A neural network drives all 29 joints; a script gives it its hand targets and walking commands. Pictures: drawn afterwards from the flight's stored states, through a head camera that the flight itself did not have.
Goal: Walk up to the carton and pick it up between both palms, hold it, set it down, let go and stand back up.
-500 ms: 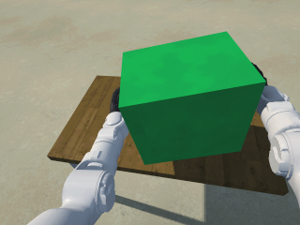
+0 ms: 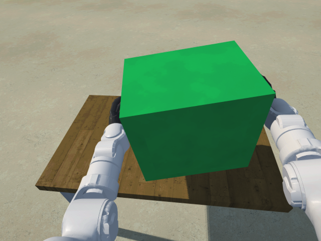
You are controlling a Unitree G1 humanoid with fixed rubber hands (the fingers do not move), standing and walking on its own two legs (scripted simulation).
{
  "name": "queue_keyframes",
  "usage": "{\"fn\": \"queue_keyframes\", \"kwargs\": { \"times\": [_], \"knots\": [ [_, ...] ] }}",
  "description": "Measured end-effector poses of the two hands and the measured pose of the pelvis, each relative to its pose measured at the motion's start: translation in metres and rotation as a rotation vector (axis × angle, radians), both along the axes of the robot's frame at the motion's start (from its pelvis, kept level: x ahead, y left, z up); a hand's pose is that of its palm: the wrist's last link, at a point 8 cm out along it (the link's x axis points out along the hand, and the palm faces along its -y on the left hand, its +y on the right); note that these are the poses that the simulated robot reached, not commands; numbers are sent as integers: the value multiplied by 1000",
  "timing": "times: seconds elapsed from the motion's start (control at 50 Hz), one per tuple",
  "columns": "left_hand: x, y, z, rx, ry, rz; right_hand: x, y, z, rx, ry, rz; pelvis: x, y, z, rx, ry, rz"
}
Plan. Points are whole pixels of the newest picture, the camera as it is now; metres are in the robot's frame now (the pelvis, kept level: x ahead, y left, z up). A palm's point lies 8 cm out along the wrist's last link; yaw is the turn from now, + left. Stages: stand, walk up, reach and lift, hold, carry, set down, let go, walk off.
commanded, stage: reach and lift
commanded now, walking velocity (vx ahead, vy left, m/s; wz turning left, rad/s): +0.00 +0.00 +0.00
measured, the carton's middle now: (187, 114) +0.43 +0.00 +0.11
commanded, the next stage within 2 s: hold in 1.80 s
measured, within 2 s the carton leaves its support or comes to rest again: neither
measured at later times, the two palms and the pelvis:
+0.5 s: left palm (114, 119) +0.36 +0.19 +0.15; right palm (275, 101) +0.41 -0.20 +0.18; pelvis +0.00 +0.00 +0.00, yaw +0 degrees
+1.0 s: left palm (108, 109) +0.36 +0.19 +0.18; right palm (280, 98) +0.39 -0.19 +0.21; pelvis -0.01 +0.00 +0.00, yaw +1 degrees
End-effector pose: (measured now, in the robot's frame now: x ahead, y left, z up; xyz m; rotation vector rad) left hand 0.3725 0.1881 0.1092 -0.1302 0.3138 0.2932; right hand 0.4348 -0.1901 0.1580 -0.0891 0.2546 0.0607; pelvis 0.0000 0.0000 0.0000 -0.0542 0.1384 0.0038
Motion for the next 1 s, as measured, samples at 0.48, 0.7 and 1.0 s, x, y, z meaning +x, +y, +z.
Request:
{"fn": "queue_keyframes", "kwargs": {
  "times": [0.48,0.7,1.0],
  "knots": [
    [-12,-3,34,55,-23,-43,-26,-6,23,27,-24,-47,-4,-4,3,7,-71,4],
    [-14,2,59,113,-45,-73,-36,-1,39,55,-48,-72,-5,-3,3,7,-102,8],
    [-17,1,74,137,-57,-90,-46,-3,49,72,-60,-92,-7,-2,4,8,-124,10]
  ]
}}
